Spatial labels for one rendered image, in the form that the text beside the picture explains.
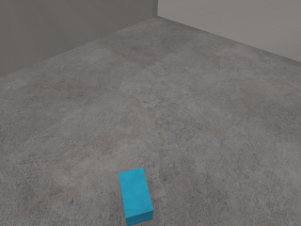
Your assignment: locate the carton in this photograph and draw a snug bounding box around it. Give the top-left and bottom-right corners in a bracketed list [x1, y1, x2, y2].
[119, 168, 153, 226]

